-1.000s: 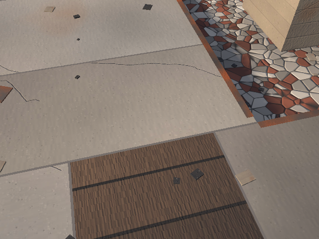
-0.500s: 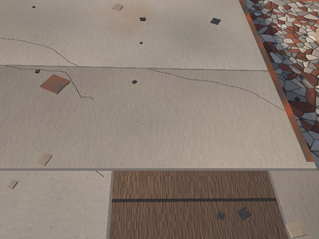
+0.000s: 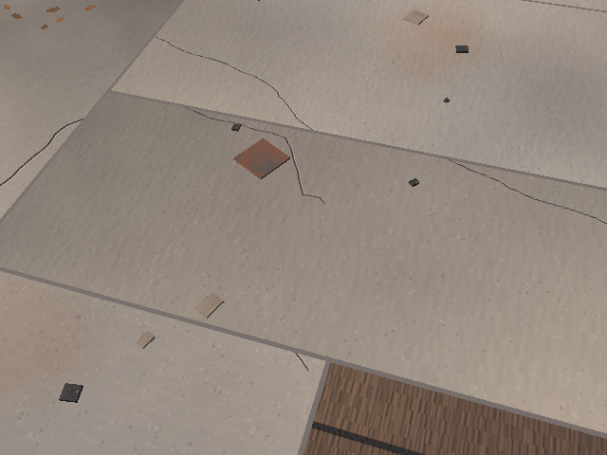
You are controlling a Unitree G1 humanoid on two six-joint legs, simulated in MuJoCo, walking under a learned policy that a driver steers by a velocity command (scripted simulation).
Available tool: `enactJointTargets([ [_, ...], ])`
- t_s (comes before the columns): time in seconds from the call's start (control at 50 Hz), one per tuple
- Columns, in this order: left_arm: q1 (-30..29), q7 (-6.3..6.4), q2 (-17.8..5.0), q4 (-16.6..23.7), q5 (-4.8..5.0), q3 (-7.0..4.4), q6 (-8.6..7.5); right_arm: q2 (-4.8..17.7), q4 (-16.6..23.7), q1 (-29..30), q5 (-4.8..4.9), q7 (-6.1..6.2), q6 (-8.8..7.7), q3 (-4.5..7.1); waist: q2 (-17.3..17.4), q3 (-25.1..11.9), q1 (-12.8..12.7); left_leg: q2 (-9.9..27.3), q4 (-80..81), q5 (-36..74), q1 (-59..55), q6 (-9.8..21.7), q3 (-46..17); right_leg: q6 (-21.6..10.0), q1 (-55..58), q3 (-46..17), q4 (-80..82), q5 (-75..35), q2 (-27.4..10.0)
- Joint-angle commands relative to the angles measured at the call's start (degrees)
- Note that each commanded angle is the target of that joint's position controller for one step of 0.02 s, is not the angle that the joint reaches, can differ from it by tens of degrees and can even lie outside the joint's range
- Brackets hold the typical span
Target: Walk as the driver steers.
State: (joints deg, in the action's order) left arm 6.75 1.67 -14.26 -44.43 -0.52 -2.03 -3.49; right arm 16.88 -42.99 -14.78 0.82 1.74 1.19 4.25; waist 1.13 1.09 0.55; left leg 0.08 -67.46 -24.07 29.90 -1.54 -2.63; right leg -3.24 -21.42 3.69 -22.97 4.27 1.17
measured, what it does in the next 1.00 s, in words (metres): walks ahead: left foot, then right foot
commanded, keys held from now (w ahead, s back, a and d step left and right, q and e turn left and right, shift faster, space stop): w+q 0.12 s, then w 0.88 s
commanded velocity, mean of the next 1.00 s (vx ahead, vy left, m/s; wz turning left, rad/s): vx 0.44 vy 0.00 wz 0.21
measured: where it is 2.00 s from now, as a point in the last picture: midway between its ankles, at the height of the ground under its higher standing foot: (234, 269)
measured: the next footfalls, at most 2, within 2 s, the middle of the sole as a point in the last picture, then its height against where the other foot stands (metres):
left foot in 0.28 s outside the picture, level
right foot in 0.78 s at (311, 441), level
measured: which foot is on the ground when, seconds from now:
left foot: up 0.00-0.26, down 0.28-0.78, up 0.80-1.00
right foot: down 0.00-0.28, up 0.30-0.76, down 0.78-1.00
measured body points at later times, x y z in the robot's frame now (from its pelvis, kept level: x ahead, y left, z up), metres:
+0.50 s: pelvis +0.13 +0.09 +0.01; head +0.14 +0.12 +0.46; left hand +0.25 +0.37 -0.11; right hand +0.18 -0.17 -0.09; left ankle +0.05 +0.16 -0.74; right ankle +0.26 -0.08 -0.65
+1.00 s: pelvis +0.42 +0.09 +0.01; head +0.45 +0.09 +0.45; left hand +0.46 +0.37 -0.12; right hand +0.58 -0.16 -0.11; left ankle +0.39 +0.24 -0.65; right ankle +0.46 +0.02 -0.74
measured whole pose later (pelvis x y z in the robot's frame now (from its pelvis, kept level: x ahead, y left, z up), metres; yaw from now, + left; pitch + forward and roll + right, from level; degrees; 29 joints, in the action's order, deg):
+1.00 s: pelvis +0.42 +0.09 +0.01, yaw +9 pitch +1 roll -2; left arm 14.5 -2.3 -14.7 -49.8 -0.1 -3.0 -5.6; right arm 15.7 -44.9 -13.8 0.9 1.0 -4.7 3.0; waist 2.3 1.5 -1.2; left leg 6.2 -66.5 -16.8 32.9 1.5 -3.3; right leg -4.9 -12.8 4.3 -19.5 8.3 4.9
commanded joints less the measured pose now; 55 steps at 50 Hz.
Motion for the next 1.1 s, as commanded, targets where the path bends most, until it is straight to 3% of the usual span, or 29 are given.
enactJointTargets([
  [0.02,0.7,0.17,-9.1,2.7,0.46,-2.79,-1.70,1.9,3.7,-3.6,-0.01,-0.27,-1.00,0.35,-6.9,-5.1,-0.3,4.0,5.0,2.8,3.1,0.7,1.0,-10.2,6.6,-14.7,15.7,18.4,-15.8],
  [0.08,1.3,-0.13,-11.2,2.5,0.98,-3.81,-2.15,2.1,5.3,-0.8,-0.07,-0.80,-2.00,0.19,-6.3,-5.7,-0.6,5.8,12.3,5.2,2.6,1.8,1.1,-10.9,8.4,-13.5,17.2,19.7,-18.4],
  [0.16,0.9,-1.23,-12.3,2.2,1.72,-4.42,-1.69,2.1,5.0,-0.9,-0.02,-1.63,-2.44,0.01,-7.2,-5.1,-0.3,4.7,22.1,6.1,-4.9,3.3,4.4,-9.4,5.7,-7.9,17.2,19.3,-17.5],
  [0.22,1.5,-2.17,-11.9,1.2,2.46,-4.17,-0.71,1.7,4.0,-2.9,0.12,-2.08,-2.85,-0.03,-6.9,-4.7,1.2,2.9,32.5,7.7,-11.7,5.0,6.8,-7.9,5.0,-6.4,14.2,23.1,-17.5],
  [0.26,1.1,-2.50,-9.4,0.9,2.23,-3.28,0.05,2.1,0.9,-8.8,0.03,-2.03,-2.96,0.58,-4.4,-4.3,3.6,-0.6,39.3,6.6,-21.5,6.3,9.5,-5.1,-0.3,-3.2,6.6,28.6,-14.1],
  [0.28,-0.1,-2.93,-5.5,1.4,1.44,-2.00,-0.06,3.8,-0.4,-13.3,0.06,-1.71,-3.06,1.16,0.2,-3.8,5.0,3.6,43.8,1.8,-28.1,8.0,1.9,-2.3,-6.9,0.8,-4.8,27.3,-10.6],
  [0.3,-1.4,-4.04,-0.5,2.8,-0.26,-0.28,-0.68,8.6,0.5,-16.7,-0.41,-1.25,-3.30,1.81,13.6,-3.0,4.9,17.1,50.9,-1.5,-33.8,11.9,-19.3,1.6,-19.9,4.1,-28.3,28.1,-5.1],
  [0.32,-1.9,-3.98,-5.0,4.7,1.37,-1.67,-1.84,14.1,2.3,-14.9,-0.92,-1.71,-4.33,2.96,14.4,0.7,3.7,23.6,58.6,-16.4,-31.0,19.7,-35.8,0.5,-32.8,-1.7,-36.7,26.9,-2.2],
  [0.34,-4.2,-3.83,-8.8,4.9,2.83,-2.45,-2.62,10.8,3.0,-12.9,-0.78,-2.04,-5.57,2.25,8.9,3.4,3.9,22.4,60.1,-19.2,-29.9,19.5,-34.1,-0.8,-36.2,-6.0,-40.4,20.5,-5.8],
  [0.36,-3.4,-3.87,-9.2,4.4,2.85,-2.67,-2.86,8.2,3.3,-10.0,-0.67,-2.20,-6.31,1.28,7.5,4.2,2.1,20.3,59.2,-12.6,-30.3,17.4,-28.8,-1.2,-37.6,-6.8,-39.6,13.4,-7.0],
  [0.4,-1.1,-3.58,-8.6,1.9,0.87,-2.79,-2.66,5.7,4.1,-6.6,-0.55,-2.29,-6.52,0.41,5.3,2.0,0.4,15.6,59.0,2.8,-28.7,14.0,-18.2,0.2,-31.9,-6.8,-35.9,5.1,-8.5],
  [0.42,-1.2,-3.67,-7.8,1.3,0.65,-2.75,-2.50,4.9,3.9,-7.2,-0.85,-2.10,-6.65,0.12,4.5,0.9,0.4,14.1,59.2,10.7,-28.4,13.1,-14.5,0.9,-29.6,-5.9,-35.2,1.4,-8.1],
  [0.48,-2.9,-3.60,-5.1,1.5,0.89,-2.18,-1.88,4.0,1.6,-11.5,-0.77,-1.47,-6.65,-0.05,3.6,-0.3,1.0,11.9,58.6,26.7,-30.3,12.0,-7.1,2.6,-27.6,-4.4,-29.9,-5.4,-6.7],
  [0.56,-9.8,-4.18,-2.9,3.9,1.52,-1.24,-1.81,4.2,-0.4,-14.1,-0.73,-0.68,-6.41,-0.06,4.8,2.0,3.0,10.2,59.8,28.3,-29.2,10.5,-2.2,2.7,-23.0,-2.6,-17.7,-12.3,-4.7],
  [0.64,-15.6,-5.50,-2.6,6.1,1.89,-0.62,-2.41,4.9,-2.8,-16.5,-0.34,-0.48,-6.06,0.14,4.8,5.5,4.6,12.4,59.2,27.9,-32.9,11.1,-2.3,1.3,-22.7,-1.7,-10.0,-11.3,-3.7],
  [0.7,-16.7,-6.40,-3.2,7.2,1.82,-0.51,-3.07,5.7,-4.0,-16.2,0.12,-0.21,-5.35,0.48,5.1,6.1,3.6,14.5,55.9,35.5,-37.0,11.0,-2.3,-1.0,-21.2,-1.2,-6.9,-5.9,-2.9],
  [0.74,-12.4,-6.23,-5.4,6.4,1.45,-1.37,-3.14,7.1,-4.2,-14.6,0.01,0.02,-4.88,0.82,7.1,1.9,0.7,14.3,49.5,54.7,-38.8,9.9,-1.7,-2.9,-12.6,0.9,-6.6,-1.3,0.1],
  [0.76,-6.5,-5.75,-7.3,5.0,1.31,-2.29,-3.00,7.7,-4.2,-13.7,-0.13,0.07,-4.50,0.93,8.1,-2.4,-2.5,13.3,42.2,65.8,-38.6,9.1,-0.8,-4.4,-4.2,2.6,-6.3,-0.3,2.3],
  [0.78,3.7,-5.02,-9.8,2.3,1.34,-3.45,-2.75,7.5,-3.9,-12.2,-0.34,0.00,-4.36,0.66,7.5,-8.6,-7.6,11.0,30.6,67.6,-32.4,7.5,0.8,-6.6,11.3,1.4,-6.2,-3.9,1.4],
  [0.8,15.2,-4.00,-14.3,0.3,0.47,-4.38,-2.36,5.6,-2.5,-12.5,-1.53,-0.01,-4.77,-0.24,-0.2,-18.3,-10.6,7.3,11.4,45.7,-17.1,5.8,1.9,-10.7,32.4,-13.4,-8.9,-5.8,-11.5],
  [0.82,17.9,-4.57,-15.1,-1.4,0.39,-4.53,-2.45,-3.6,-3.5,-22.3,-0.75,-1.26,-5.83,-2.64,-17.3,-28.6,-4.8,-4.3,-8.2,-7.8,4.3,2.7,-3.6,-20.5,51.2,-43.6,-1.8,8.3,-24.7],
  [0.84,16.2,-4.14,-9.9,-1.6,1.21,-3.36,-2.23,3.9,-3.6,-15.7,0.93,-1.46,-7.20,-1.05,-11.8,-23.9,-7.8,-1.9,-13.3,-7.6,9.9,3.8,-8.8,-17.0,46.8,-44.7,4.1,13.4,-22.0],
  [0.86,11.2,-3.64,-8.2,-0.9,1.37,-2.79,-2.03,6.2,-1.3,-8.7,2.21,-1.58,-7.82,-0.31,-9.0,-13.3,-6.8,1.1,-12.5,-2.7,13.0,4.2,-5.9,-14.2,37.3,-34.4,5.5,10.2,-20.1],
  [0.88,7.0,-3.55,-7.5,-0.3,1.19,-2.46,-2.09,5.8,-0.6,-5.2,1.59,-1.15,-8.19,-0.51,-2.2,-8.2,-4.5,4.2,-9.4,2.4,10.5,4.2,-3.9,-12.8,27.0,-28.0,7.3,3.2,-18.3],
  [0.9,4.6,-3.72,-6.4,0.1,0.62,-2.22,-2.29,5.5,-0.5,-3.9,0.53,-0.81,-8.00,-0.05,-0.6,-4.9,-2.5,5.8,-6.4,5.0,8.0,3.9,-3.0,-12.2,19.6,-23.6,8.7,-1.8,-16.2],
  [0.92,3.6,-3.81,-5.5,-0.1,-0.15,-1.90,-2.56,4.5,-0.7,-5.7,0.29,-0.83,-7.33,0.04,-2.0,-4.5,-0.2,7.4,-4.8,6.9,4.5,4.0,-3.5,-12.0,15.2,-20.7,10.7,-3.1,-14.5],
  [0.98,4.2,-3.92,-6.0,-1.7,0.57,-2.05,-3.48,1.6,-0.7,-6.3,0.01,-0.54,-5.63,-0.36,-4.3,-1.8,1.6,8.9,0.8,8.6,3.6,2.7,-2.2,-12.8,8.9,-15.1,14.9,-5.9,-13.3],
  [1.04,6.5,-3.09,-7.8,-2.9,0.72,-2.41,-3.34,1.7,1.8,0.4,-0.92,-0.44,-5.57,-0.51,-3.8,0.4,0.3,9.6,9.7,16.7,8.5,1.1,-0.9,-12.1,9.1,-11.0,16.1,-10.3,-12.1],
  [1.1,9.0,-2.54,-8.9,-3.5,1.18,-2.47,-2.67,0.4,3.4,7.2,-0.68,-1.13,-6.27,-1.23,-3.2,1.0,-2.2,8.0,23.4,26.8,6.8,1.3,1.0,-9.6,10.4,-7.2,15.8,-10.3,-9.9],
])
